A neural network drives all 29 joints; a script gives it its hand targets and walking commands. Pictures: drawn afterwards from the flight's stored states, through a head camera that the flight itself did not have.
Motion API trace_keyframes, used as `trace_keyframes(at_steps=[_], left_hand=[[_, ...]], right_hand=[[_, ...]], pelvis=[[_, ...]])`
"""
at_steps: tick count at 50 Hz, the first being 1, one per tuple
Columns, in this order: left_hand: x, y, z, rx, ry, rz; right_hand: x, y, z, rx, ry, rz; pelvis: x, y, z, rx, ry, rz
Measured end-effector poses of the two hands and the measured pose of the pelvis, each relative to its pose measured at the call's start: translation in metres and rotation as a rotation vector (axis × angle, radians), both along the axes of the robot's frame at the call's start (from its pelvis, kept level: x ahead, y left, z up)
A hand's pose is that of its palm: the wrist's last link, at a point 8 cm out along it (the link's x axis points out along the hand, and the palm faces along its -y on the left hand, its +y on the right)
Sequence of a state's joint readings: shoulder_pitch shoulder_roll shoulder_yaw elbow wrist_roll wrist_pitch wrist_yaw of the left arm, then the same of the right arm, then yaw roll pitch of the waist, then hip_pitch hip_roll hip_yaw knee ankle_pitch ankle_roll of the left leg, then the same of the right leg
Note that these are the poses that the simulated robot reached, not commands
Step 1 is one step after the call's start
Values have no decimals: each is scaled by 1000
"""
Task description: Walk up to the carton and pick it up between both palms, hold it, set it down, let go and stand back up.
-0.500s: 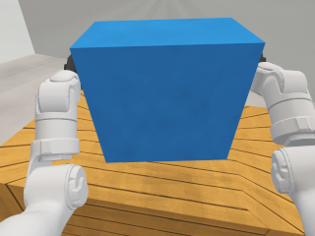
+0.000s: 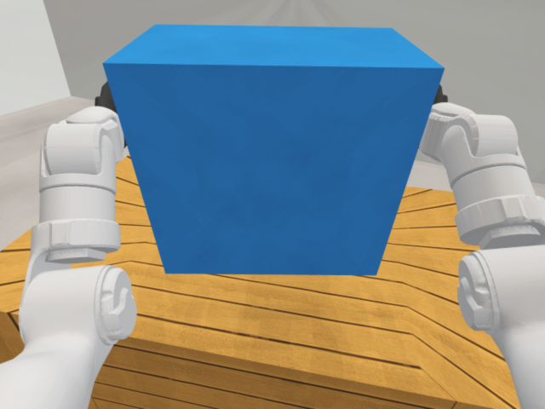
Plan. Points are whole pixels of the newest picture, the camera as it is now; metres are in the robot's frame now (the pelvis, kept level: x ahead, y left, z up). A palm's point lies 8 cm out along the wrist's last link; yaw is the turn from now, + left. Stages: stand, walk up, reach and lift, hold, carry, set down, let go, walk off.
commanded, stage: hold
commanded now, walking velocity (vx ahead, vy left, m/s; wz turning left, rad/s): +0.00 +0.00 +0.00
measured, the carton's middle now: (272, 157) +0.38 +0.01 +0.28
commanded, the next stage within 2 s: none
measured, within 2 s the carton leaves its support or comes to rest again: neither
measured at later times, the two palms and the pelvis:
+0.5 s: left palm (114, 122) +0.38 +0.22 +0.32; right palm (425, 115) +0.37 -0.19 +0.35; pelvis +0.01 +0.02 +0.00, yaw +0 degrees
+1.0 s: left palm (115, 133) +0.37 +0.22 +0.31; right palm (421, 130) +0.38 -0.19 +0.33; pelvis +0.01 +0.00 +0.00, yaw +0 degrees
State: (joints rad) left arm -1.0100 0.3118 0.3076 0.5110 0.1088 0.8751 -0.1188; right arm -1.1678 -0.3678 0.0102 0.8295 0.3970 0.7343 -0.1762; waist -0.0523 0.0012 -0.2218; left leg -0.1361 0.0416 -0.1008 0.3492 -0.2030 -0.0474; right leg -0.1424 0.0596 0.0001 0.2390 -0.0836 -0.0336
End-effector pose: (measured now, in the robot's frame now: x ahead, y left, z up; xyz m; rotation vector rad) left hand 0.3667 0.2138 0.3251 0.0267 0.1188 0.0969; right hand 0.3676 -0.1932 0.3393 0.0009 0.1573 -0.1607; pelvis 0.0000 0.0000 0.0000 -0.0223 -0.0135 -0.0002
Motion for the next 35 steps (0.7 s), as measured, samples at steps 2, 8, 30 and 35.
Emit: trace_keyframes(at_steps=[2,8,30,35], left_hand=[[1,2,1,-3,3,-3],[1,7,1,1,4,-7],[15,-2,-10,2,26,-14],[17,-5,-17,8,28,-9]], right_hand=[[0,2,3,1,3,-3],[0,7,8,5,4,-8],[11,-1,-2,5,21,-18],[15,-4,-11,-1,24,-10]], pelvis=[[-1,1,0,0,-1,-1],[0,8,0,0,0,-2],[10,14,1,0,6,-7],[12,10,1,-1,4,-5]])
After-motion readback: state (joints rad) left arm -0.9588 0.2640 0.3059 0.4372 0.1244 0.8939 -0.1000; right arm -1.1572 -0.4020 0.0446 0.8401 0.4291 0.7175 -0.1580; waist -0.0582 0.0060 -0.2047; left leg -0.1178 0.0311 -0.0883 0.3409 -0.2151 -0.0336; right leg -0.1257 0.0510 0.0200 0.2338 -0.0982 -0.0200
